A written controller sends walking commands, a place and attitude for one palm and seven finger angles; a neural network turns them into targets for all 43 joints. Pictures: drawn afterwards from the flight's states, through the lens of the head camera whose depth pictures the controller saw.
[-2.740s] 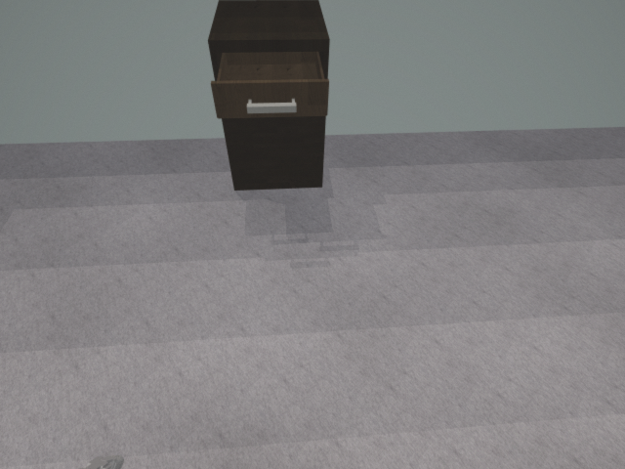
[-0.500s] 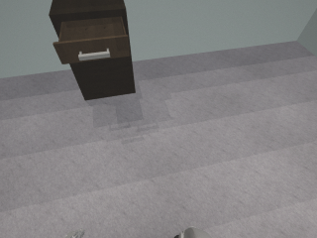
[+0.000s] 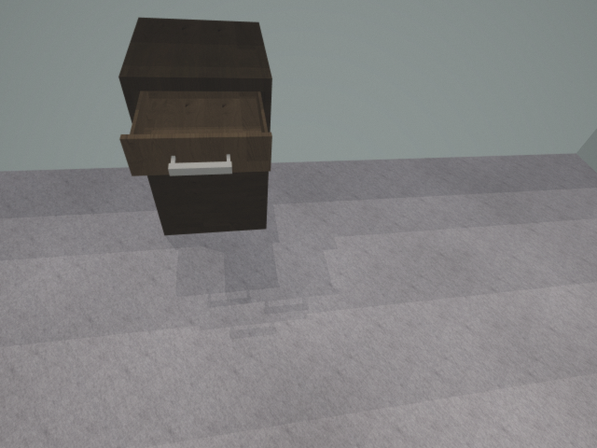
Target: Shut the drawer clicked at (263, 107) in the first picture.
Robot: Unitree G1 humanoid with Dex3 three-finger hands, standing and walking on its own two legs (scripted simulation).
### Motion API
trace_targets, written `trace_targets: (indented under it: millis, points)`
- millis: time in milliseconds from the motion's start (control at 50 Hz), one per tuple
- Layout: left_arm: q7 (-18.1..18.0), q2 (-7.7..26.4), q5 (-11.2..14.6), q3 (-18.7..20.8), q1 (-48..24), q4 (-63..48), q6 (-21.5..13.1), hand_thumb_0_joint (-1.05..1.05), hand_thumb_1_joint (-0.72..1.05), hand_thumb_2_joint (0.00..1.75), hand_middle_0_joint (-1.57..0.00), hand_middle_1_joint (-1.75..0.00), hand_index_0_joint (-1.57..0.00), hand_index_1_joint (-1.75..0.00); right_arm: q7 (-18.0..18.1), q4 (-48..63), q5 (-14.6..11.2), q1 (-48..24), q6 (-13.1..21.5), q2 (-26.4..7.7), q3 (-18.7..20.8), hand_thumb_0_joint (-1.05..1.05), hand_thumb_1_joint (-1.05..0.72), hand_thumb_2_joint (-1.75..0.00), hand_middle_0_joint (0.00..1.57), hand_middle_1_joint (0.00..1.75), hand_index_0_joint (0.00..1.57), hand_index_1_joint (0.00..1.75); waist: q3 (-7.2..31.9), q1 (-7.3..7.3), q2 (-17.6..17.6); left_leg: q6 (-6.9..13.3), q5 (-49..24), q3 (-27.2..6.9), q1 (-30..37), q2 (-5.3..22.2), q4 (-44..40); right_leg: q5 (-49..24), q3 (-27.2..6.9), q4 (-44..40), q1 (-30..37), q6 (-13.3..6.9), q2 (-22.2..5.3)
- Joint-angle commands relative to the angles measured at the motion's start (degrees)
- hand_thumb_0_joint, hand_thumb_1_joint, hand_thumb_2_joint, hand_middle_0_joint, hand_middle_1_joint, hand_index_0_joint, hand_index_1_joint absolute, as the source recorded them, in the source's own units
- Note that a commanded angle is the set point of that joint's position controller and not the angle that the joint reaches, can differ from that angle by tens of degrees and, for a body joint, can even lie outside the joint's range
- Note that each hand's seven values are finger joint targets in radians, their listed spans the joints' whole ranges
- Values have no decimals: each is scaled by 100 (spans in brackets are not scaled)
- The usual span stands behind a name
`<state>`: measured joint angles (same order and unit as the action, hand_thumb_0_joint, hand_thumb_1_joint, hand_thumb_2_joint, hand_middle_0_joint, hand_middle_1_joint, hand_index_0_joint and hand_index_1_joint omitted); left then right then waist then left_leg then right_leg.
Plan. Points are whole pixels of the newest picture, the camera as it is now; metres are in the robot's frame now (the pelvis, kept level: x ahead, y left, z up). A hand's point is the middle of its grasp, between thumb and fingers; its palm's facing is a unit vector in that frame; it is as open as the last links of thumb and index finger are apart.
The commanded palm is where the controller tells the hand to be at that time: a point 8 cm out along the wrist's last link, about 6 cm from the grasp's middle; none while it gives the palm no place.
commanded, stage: walk to a spot facing it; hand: left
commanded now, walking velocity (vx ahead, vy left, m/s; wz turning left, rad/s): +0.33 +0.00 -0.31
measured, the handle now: (201, 163) +0.80 +0.32 -0.17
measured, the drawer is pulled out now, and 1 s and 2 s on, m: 0.23 0.23 0.23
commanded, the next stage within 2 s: turn to face it in 0.18 s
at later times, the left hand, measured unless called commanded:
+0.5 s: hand (252, 348) +0.31 +0.10 -0.16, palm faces -0.10 -0.97 -0.21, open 7.4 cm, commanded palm none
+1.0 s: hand (199, 406) +0.21 +0.17 -0.18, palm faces +0.17 -0.96 -0.22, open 7.4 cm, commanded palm none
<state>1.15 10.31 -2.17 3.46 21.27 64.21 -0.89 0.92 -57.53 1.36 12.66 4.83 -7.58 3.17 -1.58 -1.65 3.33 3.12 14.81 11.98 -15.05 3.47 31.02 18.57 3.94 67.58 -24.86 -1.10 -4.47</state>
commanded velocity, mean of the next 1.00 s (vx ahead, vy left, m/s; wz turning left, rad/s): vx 0.06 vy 0.00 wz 0.17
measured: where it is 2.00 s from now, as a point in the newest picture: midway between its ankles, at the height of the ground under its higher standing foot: (279, 400)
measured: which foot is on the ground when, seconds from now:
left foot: down 0.00-0.36, up 0.38-0.80, down 0.82-1.00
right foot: up 0.00-0.34, down 0.36-0.82, up 0.84-1.00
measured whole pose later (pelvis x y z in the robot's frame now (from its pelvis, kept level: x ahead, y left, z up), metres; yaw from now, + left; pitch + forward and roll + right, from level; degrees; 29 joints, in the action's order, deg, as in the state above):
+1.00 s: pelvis +0.22 -0.03 +0.00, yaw +6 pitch -1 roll -1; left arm -0.8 13.1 -1.3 3.7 15.1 60.0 2.8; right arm 1.0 -57.0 1.5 11.0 -0.8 -9.3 1.6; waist -3.0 -1.2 2.0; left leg 2.7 13.3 6.1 -14.8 1.2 28.7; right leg 25.1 4.4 54.4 -23.4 2.9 -4.3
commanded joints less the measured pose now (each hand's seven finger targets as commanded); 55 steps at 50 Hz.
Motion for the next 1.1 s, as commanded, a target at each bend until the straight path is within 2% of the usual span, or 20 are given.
trace_targets:
  millis: [0,240,280,300,320,340,360,380,440,480,580,720,760,780,800,820,880,940,1040,1080]
  points:
    - [-6,-2,14,65,78,-351,-46,0,90,90,-20,-30,-20,-30,59,-174,-29,884,110,-574,64,0,-90,-90,20,30,20,30,-76,97,-805,455,-922,-1116,900,1481,-2119,-635,-288,-37,-1190,150,-342]
    - [59,59,60,31,-1493,-828,7,0,90,90,-20,-30,-20,-30,60,-674,34,1538,-33,-775,66,0,-90,-90,20,30,20,30,-670,389,-1034,396,-2432,-31,1482,1637,-1614,-794,300,-2785,-749,-60,-59]
    - [24,97,47,19,-1070,-713,-66,0,90,90,-20,-30,-20,-30,79,-719,24,1503,-79,-831,42,0,-90,-90,20,30,20,30,-407,178,-909,344,-3531,17,1374,1532,-844,-701,513,-3167,224,-186,255]
    - [-14,212,30,37,-366,-470,-134,0,90,90,-20,-30,-20,-30,72,-745,-11,1404,-88,-836,23,0,-90,-90,20,30,20,30,0,-150,-814,199,-3732,109,1244,1346,-57,-1116,621,-3582,1167,-208,384]
    - [-72,573,13,125,363,-244,-230,0,90,90,-20,-30,-20,-30,33,-744,-72,1404,-79,-722,-4,0,-90,-90,20,30,20,30,520,-467,-368,-9,-2908,160,472,1054,1085,-1949,243,-3789,2531,-266,21]
    - [-164,1226,16,270,857,-147,-302,0,90,90,-20,-30,-20,-30,-3,-649,-155,1755,-79,-284,-63,0,-90,-90,20,30,20,30,1276,-501,1154,-269,716,228,-968,225,2930,-3746,-1805,-3965,3853,-804,-1735]
    - [-165,1449,155,238,1023,-124,-272,0,90,90,-20,-30,-20,-30,55,-579,-167,1636,-158,-380,-54,0,-90,-90,20,30,20,30,1414,-418,696,-269,2160,-584,-1093,-32,4071,-4939,-2122,-4412,3491,-1274,-2295]
    - [-204,1327,162,203,499,-266,-275,0,90,90,-20,-30,-20,-30,68,-572,-156,1511,-232,-292,-45,0,-90,-90,20,30,20,30,1438,-278,679,-287,1886,-1110,-1040,126,4408,-4273,-2081,-4687,2821,-1205,-2225]
    - [-292,630,143,14,-734,-557,-246,0,90,90,-20,-30,-20,-30,41,-666,-63,1336,-405,-145,-39,0,-90,-90,20,30,20,30,273,207,-105,-370,830,-1256,-1020,436,4172,-3159,-746,-5095,1179,-739,-1702]
    - [-300,504,129,-30,-1000,-639,-231,0,90,90,-20,-30,-20,-30,25,-708,-43,1515,-555,-96,-41,0,-90,-90,20,30,20,30,239,407,198,-485,677,-1160,-820,406,3691,-2897,-117,-5207,793,-613,-1533]
    - [-327,555,87,57,-1053,-822,-82,0,90,90,-20,-30,-20,-30,-52,-396,-8,1095,-668,-123,-14,0,-90,-90,20,30,20,30,79,326,221,-571,645,-832,-878,302,2704,-1399,196,-5453,777,-640,-1504]
    - [-342,826,67,174,-871,-864,67,0,90,90,-20,-30,-20,-30,-95,88,-20,373,-613,-324,-13,0,-90,-90,20,30,20,30,-34,129,323,-505,644,-543,-335,192,899,-795,216,-4999,977,-608,-1637]
    - [-314,743,130,159,-863,-878,142,0,90,90,-20,-30,-20,-30,-100,74,-12,646,-580,-524,11,0,-90,-90,20,30,20,30,25,296,-302,-422,-125,-697,430,249,-345,-328,565,-4210,594,-197,-1314]
    - [-273,485,162,125,-742,-986,186,0,90,90,-20,-30,-20,-30,-79,146,32,724,-541,-968,84,0,-90,-90,20,30,20,30,14,294,-1586,-42,-695,-2043,531,1093,-1058,315,847,-3369,101,183,-663]
    - [-249,316,177,62,-917,-1178,193,0,90,90,-20,-30,-20,-30,-31,263,70,762,-538,-1344,131,0,-90,-90,20,30,20,30,-119,357,-2145,572,-1516,-3134,329,1935,-1588,1221,702,-2491,-221,395,-204]
    - [-258,399,112,56,-1123,-1196,217,0,90,90,-20,-30,-20,-30,19,249,74,608,-533,-1360,136,0,-90,-90,20,30,20,30,-6,429,-1797,798,-1030,-3153,86,1904,-1778,1568,282,-1611,-77,311,-95]
    - [-199,466,96,106,-848,-951,214,0,90,90,-20,-30,-20,-30,91,371,14,-52,-470,-1192,67,0,-90,-90,20,30,20,30,133,129,-1350,658,-1559,-2301,413,1402,-1535,734,-188,-818,-430,351,-123]
    - [-216,450,128,49,-666,-767,209,0,90,90,-20,-30,-20,-30,100,323,-33,0,-445,-1178,63,0,-90,-90,20,30,20,30,373,174,-985,648,-2792,-1836,956,1193,-1305,590,-144,-1231,-290,448,-54]
    - [-271,379,148,-22,-671,-759,215,0,90,90,-20,-30,-20,-30,70,180,-23,104,-522,-1259,118,0,-90,-90,20,30,20,30,441,303,-1049,731,-2739,-1987,1116,1223,-1205,811,-82,-2201,134,464,54]
    - [-268,273,148,-47,-452,-660,166,0,90,90,-20,-30,-20,-30,44,150,-8,30,-533,-1229,116,0,-90,-90,20,30,20,30,423,240,-1231,668,-1782,-2061,786,1130,-1246,659,-11,-2742,591,426,135]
